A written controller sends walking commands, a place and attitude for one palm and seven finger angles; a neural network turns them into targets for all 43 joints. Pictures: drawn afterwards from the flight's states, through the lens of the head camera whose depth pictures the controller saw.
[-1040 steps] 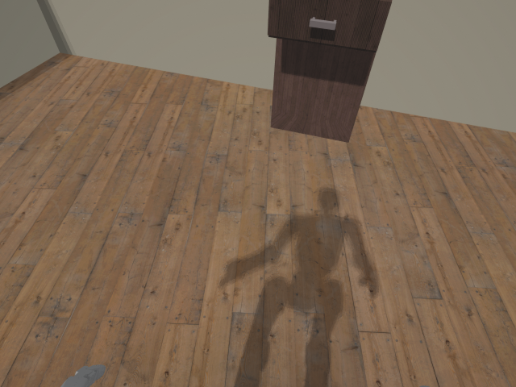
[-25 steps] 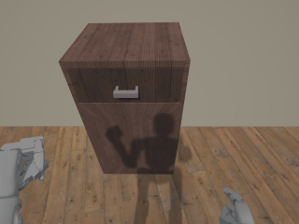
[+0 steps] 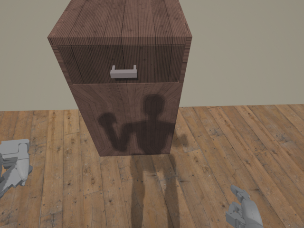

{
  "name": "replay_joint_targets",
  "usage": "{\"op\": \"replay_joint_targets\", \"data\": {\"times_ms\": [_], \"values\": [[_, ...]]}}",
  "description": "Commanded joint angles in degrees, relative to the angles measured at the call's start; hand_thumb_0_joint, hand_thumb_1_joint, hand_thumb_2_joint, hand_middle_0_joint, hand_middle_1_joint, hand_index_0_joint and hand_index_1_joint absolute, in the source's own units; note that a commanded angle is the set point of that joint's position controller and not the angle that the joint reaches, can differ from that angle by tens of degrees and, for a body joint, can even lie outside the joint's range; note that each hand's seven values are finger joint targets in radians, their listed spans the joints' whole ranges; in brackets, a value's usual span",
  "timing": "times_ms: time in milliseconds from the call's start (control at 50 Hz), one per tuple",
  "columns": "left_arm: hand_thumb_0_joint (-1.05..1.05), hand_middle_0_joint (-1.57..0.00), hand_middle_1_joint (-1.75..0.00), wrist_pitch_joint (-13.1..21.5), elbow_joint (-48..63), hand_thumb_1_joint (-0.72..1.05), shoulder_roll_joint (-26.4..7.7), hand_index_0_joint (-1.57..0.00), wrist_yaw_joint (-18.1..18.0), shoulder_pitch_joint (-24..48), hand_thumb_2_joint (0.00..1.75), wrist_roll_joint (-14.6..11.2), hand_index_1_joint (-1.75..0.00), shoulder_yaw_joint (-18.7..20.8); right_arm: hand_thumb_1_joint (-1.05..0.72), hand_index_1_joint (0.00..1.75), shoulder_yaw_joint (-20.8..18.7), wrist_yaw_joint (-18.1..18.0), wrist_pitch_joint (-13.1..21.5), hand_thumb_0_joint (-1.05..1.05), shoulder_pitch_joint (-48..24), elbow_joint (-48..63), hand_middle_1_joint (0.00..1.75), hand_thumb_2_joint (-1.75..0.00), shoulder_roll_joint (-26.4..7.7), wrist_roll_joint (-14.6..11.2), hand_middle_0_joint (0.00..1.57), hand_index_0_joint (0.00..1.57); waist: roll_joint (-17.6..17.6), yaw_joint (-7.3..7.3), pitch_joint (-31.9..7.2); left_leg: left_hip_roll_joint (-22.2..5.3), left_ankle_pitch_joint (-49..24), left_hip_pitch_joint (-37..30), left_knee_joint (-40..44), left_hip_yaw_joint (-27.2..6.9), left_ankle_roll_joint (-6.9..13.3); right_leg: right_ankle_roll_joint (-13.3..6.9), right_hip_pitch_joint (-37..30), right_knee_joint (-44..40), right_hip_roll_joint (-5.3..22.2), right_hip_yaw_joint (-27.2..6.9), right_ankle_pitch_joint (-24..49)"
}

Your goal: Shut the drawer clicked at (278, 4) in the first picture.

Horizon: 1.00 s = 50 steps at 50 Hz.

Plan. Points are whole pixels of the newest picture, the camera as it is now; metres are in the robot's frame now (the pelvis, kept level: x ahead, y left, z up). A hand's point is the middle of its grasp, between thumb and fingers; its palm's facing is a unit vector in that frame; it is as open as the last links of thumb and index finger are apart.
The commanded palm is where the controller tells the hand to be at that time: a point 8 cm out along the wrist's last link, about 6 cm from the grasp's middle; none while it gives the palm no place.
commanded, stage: step back with the hand held close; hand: left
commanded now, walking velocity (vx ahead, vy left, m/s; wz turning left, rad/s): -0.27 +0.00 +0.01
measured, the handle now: (124, 70) +0.66 +0.16 +0.02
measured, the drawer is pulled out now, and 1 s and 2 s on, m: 0.00 0.00 0.00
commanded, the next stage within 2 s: stop stepping back and stand still in 0.72 s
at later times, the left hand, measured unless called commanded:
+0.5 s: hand out of the picture +0.09 +0.26 +0.17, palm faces +0.42 -0.73 -0.53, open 3.2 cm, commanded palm +0.02 +0.29 +0.18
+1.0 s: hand out of the picture -0.01 +0.27 +0.15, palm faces +0.40 -0.82 -0.42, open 3.2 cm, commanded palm -0.06 +0.31 +0.18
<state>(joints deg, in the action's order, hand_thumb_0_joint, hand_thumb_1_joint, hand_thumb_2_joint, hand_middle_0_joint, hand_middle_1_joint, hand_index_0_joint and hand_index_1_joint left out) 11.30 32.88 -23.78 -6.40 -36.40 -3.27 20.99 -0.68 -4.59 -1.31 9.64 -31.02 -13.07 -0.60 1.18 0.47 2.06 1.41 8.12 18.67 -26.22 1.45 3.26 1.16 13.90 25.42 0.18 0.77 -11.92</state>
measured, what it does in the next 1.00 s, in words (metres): walks backwards: right foot, then left foot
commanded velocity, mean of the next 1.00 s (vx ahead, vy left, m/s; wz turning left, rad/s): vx -0.25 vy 0.00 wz -0.05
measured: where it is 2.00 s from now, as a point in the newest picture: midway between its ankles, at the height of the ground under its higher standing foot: outside the picture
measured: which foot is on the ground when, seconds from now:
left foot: down 0.00-0.78, up 0.80-0.98, down 1.00-1.00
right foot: down 0.00-0.30, up 0.32-0.46, down 0.48-1.00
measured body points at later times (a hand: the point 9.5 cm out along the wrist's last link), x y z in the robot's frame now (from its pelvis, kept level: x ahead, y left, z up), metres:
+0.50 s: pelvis -0.08 +0.00 -0.01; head -0.05 +0.02 +0.44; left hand +0.06 +0.30 +0.20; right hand +0.11 -0.22 -0.09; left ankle +0.06 +0.09 -0.74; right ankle -0.19 -0.12 -0.73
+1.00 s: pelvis -0.18 +0.02 -0.01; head -0.17 +0.06 +0.44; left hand -0.04 +0.31 +0.17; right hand -0.02 -0.23 -0.07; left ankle -0.22 +0.12 -0.74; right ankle -0.18 -0.11 -0.74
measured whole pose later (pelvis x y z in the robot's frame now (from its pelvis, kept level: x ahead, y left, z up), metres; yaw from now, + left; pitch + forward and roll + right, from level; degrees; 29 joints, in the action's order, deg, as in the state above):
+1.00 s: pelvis -0.18 +0.02 -0.01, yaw +3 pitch +3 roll -2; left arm 14.0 35.2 -22.3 -7.4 -37.9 -1.6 21.3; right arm -0.7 -4.9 3.6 15.4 -34.1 -13.2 0.2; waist -2.9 0.7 -3.4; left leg -1.7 17.8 15.4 -31.1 1.4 1.3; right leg 0.5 17.1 29.0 -1.9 -1.3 -15.2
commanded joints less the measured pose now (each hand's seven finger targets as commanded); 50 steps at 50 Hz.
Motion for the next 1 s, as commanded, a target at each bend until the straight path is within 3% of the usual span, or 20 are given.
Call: {"op": "replay_joint_targets", "data": {"times_ms": [0,100,200,280,340,440,500,540,560,620,660,700,740,760,780,800,820,900,940,980], "values": [[0.0,-1.4,-1.6,4.01,8.42,0.9,-7.32,-1.4,-1.54,-0.88,0.9,0.6,-1.6,7.06,-0.9,0.3,-2.82,-0.84,3.95,0.0,-5.42,9.36,0.3,-0.9,-7.97,0.0,0.2,0.2,4.47,-0.39,-5.09,-7.81,17.36,11.66,11.17,-9.33,2.8,0.04,-10.29,2.31,-0.41,-2.46,0.82],[0.0,-1.4,-1.6,5.36,10.33,0.9,-7.35,-1.4,-1.71,0.68,0.9,1.01,-1.6,6.59,-0.9,0.3,-3.08,-0.45,4.94,0.0,-4.02,9.25,0.3,-0.9,-7.77,0.39,0.2,0.2,-1.03,-1.01,-3.67,-5.4,21.81,9.91,5.12,-8.06,1.67,-1.31,-2.07,-5.6,2.16,-5.87,-13.19],[0.0,-1.4,-1.6,6.65,13.97,0.9,-8.11,-1.4,-3.01,2.21,0.9,0.99,-1.6,5.82,-0.9,0.3,-2.66,-0.89,6.51,0.0,-2.68,7.61,0.3,-0.9,-7.63,0.83,0.2,0.2,0.39,-1.76,-5.35,-4.55,16.13,-0.69,1.12,-8.33,0.33,-2.26,7.68,-7.74,3.25,-4.8,-14.43],[0.0,-1.4,-1.6,7.49,14.24,0.9,-8.68,-1.4,-2.93,3.15,0.9,2.87,-1.6,8.04,-0.9,0.3,-2.68,-1.61,8.21,0.0,-4.78,8.24,0.3,-0.9,-9.14,1.06,0.2,0.2,15.06,-0.56,-5.66,-13.89,33.8,22.47,20.33,-19.99,4.84,0.43,-15.09,14.95,-5.38,-1.08,-2.8],[0.0,-1.4,-1.6,7.44,12.0,0.9,-9.0,-1.4,-2.42,2.31,0.9,3.43,-1.6,9.72,-0.9,0.3,-3.27,-1.21,8.57,0.0,-4.5,7.94,0.3,-0.9,-8.33,1.38,0.2,0.2,12.54,0.12,-5.47,-16.2,35.64,27.31,20.33,-20.25,6.49,-0.07,-17.63,21.9,-6.5,-2.56,-6.25],[0.0,-1.4,-1.6,7.79,12.59,0.9,-8.92,-1.4,-0.9,-3.25,0.9,0.27,-1.6,9.03,-0.9,0.3,-3.45,0.74,8.82,0.0,-4.02,6.13,0.3,-0.9,-6.59,1.49,0.2,0.2,6.93,0.15,-7.18,-11.29,17.75,4.59,10.4,-12.45,0.97,-2.21,-1.98,-1.95,-3.6,-2.89,-11.46],[0.0,-1.4,-1.6,10.25,14.95,0.9,-10.75,-1.4,-0.96,0.2,0.9,-1.17,-1.6,10.03,-0.9,0.3,-2.93,1.19,7.83,0.0,-2.26,3.71,0.3,-0.9,-5.14,1.34,0.2,0.2,-3.36,-0.65,-13.39,-5.51,-7.74,-17.49,-4.3,-1.83,-1.78,-1.62,10.79,-9.01,3.96,-9.45,11.02],[0.0,-1.4,-1.6,10.95,15.82,0.9,-9.69,-1.4,-0.85,5.57,0.9,-0.93,-1.6,7.14,-0.9,0.3,-3.29,0.57,7.69,0.0,-2.52,3.87,0.3,-0.9,-5.39,-0.2,0.2,0.2,-9.01,-2.16,-19.24,-5.65,-21.97,-24.47,-5.75,3.18,-0.52,6.58,6.73,-5.09,3.14,-5.43,40.0],[0.0,-1.4,-1.6,10.66,15.58,0.9,-11.01,-1.4,-0.67,6.31,0.9,-0.84,-1.6,7.73,-0.9,0.3,-3.79,0.21,8.14,0.0,-3.24,4.87,0.3,-0.9,-6.9,-0.89,0.2,0.2,-10.44,-1.94,-19.26,-6.2,-23.81,-26.5,-5.6,2.51,0.32,9.0,7.58,-2.23,2.13,-4.19,42.66],[0.0,-1.4,-1.6,8.96,12.73,0.9,-10.94,-1.4,-0.16,4.67,0.9,-0.45,-1.6,8.21,-0.9,0.3,-3.37,-0.11,7.61,0.0,-5.53,5.59,0.3,-0.9,-7.38,0.39,0.2,0.2,4.56,-0.72,-14.58,-11.1,-21.82,-24.35,2.48,-3.26,2.43,5.35,10.93,5.07,-3.21,-2.48,5.94],[0.0,-1.4,-1.6,8.52,11.31,0.9,-10.21,-1.4,-0.04,6.52,0.9,-0.9,-1.6,8.59,-0.9,0.3,-3.6,0.36,7.88,0.0,-6.29,5.24,0.3,-0.9,-6.93,1.73,0.2,0.2,13.46,-0.59,-9.38,-15.73,8.99,-8.15,16.27,-9.32,2.48,1.67,5.04,10.61,-5.64,-2.02,-18.96],[0.0,-1.4,-1.6,7.63,9.36,0.9,-9.47,-1.4,-0.2,5.01,0.9,-0.36,-1.6,9.8,-0.9,0.3,-3.53,0.54,7.41,0.0,-7.88,5.56,0.3,-0.9,-7.02,2.69,0.2,0.2,16.42,0.18,-5.5,-18.41,29.34,12.61,23.63,-11.84,0.65,-1.75,-9.73,15.0,-6.57,-0.49,-17.86],[0.0,-1.4,-1.6,6.85,8.12,0.9,-10.55,-1.4,-0.13,2.15,0.9,-1.15,-1.6,10.47,-0.9,0.3,-3.75,0.99,5.68,0.0,-8.3,6.34,0.3,-0.9,-5.47,2.14,0.2,0.2,5.51,1.25,-5.74,-11.22,26.37,12.69,8.31,-3.24,-3.61,-4.4,-4.81,1.81,-0.96,-6.16,-20.41],[0.0,-1.4,-1.6,6.8,9.0,0.9,-11.95,-1.4,-0.39,1.14,0.9,-0.68,-1.6,10.17,-0.9,0.3,-3.97,1.21,4.83,0.0,-7.27,6.33,0.3,-0.9,-4.36,0.79,0.2,0.2,-11.75,0.98,-4.65,-1.89,17.98,-0.5,-20.69,2.95,-6.5,-7.38,19.3,-16.66,11.67,-23.17,-34.8],[0.0,-1.4,-1.6,6.5,11.71,0.9,-12.93,-1.4,-1.14,1.1,0.9,-0.56,-1.6,10.4,-0.9,0.3,-4.59,2.14,4.92,0.0,-7.02,5.5,0.3,-0.9,-4.52,0.66,0.2,0.2,-18.71,2.2,-4.02,3.43,18.91,0.45,-44.55,-1.93,-7.26,-13.08,30.81,-27.02,24.95,-37.72,-35.96],[0.0,-1.4,-1.6,4.82,10.71,0.9,-11.94,-1.4,-2.2,1.73,0.9,-0.06,-1.6,9.29,-0.9,0.3,-4.67,2.43,4.22,0.0,-7.02,3.69,0.3,-0.9,-4.62,1.93,0.2,0.2,-12.86,0.69,0.99,1.7,15.89,7.41,-51.13,-4.54,-6.53,-10.87,28.91,-24.92,20.88,-26.14,-28.75],[0.0,-1.4,-1.6,4.08,10.53,0.9,-8.73,-1.4,-0.55,0.08,0.9,0.42,-1.6,7.46,-0.9,0.3,-3.88,2.57,4.06,0.0,-5.16,4.4,0.3,-0.9,-2.89,0.89,0.2,0.2,-12.89,-0.66,-1.56,0.22,13.33,9.88,-48.69,-3.61,-5.51,-7.6,23.54,-18.05,15.86,-16.94,-20.77],[0.0,-1.4,-1.6,5.3,11.52,0.9,-10.11,-1.4,-2.0,4.07,0.9,0.99,-1.6,7.54,-0.9,0.3,-1.54,-1.12,7.33,0.0,-6.79,6.22,0.3,-0.9,-4.71,0.56,0.2,0.2,-7.05,-0.34,-1.18,-3.35,16.11,3.34,-10.87,-0.63,-2.41,-8.44,5.45,-6.04,10.08,-12.3,5.19],[0.0,-1.4,-1.6,5.66,12.74,0.9,-7.42,-1.4,-2.86,4.21,0.9,1.6,-1.6,5.8,-0.9,0.3,-1.12,-1.81,9.35,0.0,-1.59,4.88,0.3,-0.9,-5.56,0.78,0.2,0.2,1.77,-1.12,-8.48,-2.12,5.87,-6.79,9.63,1.09,-1.2,-4.36,-3.3,1.56,5.56,-9.12,11.64],[0.0,-1.4,-1.6,6.3,15.37,0.9,-8.25,-1.4,-3.47,5.61,0.9,2.3,-1.6,5.03,-0.9,0.3,-2.31,-1.73,10.94,0.0,0.24,5.83,0.3,-0.9,-7.39,0.47,0.2,0.2,11.95,-0.52,-11.59,-14.73,-23.03,-20.42,4.26,-10.41,1.58,-1.21,7.21,9.99,1.75,-4.43,-1.38]]}}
